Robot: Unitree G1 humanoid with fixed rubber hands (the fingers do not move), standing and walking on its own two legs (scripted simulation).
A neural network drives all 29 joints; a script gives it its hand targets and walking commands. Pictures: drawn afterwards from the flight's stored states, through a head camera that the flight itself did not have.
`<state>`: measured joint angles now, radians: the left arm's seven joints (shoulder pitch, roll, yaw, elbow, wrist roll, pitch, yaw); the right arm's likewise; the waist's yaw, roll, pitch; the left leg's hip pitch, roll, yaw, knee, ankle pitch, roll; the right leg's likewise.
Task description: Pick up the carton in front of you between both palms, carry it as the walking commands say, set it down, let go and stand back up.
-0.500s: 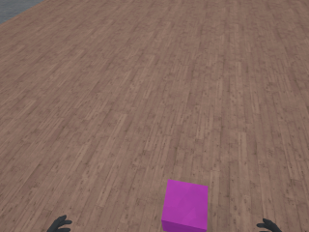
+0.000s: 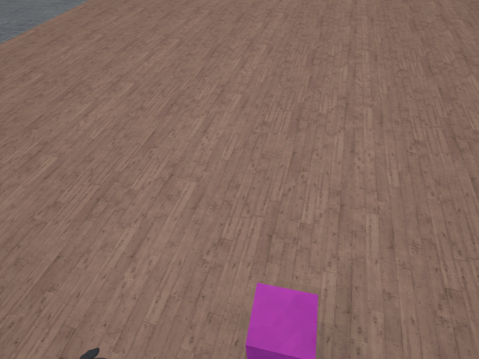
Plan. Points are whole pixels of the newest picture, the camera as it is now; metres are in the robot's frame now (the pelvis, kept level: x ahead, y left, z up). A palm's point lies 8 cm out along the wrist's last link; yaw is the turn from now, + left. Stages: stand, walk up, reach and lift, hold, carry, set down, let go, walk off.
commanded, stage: stand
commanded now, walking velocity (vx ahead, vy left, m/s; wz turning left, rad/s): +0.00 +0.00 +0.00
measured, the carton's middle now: (281, 330) +0.36 -0.08 -0.65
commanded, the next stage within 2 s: none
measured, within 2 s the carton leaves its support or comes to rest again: neither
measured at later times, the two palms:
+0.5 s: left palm out of the picture +0.08 +0.31 -0.09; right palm out of the picture +0.07 -0.30 -0.11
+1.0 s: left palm out of the picture +0.08 +0.32 -0.09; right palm out of the picture +0.07 -0.31 -0.11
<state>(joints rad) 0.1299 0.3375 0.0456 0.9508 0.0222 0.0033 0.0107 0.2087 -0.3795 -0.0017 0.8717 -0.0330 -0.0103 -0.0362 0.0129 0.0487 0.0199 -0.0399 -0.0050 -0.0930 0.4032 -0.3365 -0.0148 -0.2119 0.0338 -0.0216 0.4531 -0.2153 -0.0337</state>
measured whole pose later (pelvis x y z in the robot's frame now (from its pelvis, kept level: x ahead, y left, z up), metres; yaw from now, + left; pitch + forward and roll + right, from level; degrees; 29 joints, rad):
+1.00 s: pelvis -0.01 +0.00 +0.00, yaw +0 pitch -2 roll +0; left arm 0.09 0.38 0.02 1.07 0.01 -0.01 0.00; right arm 0.17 -0.41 0.01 0.99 -0.02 -0.01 -0.02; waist 0.01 0.03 0.04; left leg -0.01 -0.01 -0.09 0.33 -0.28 -0.01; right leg -0.18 0.02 -0.01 0.38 -0.16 -0.03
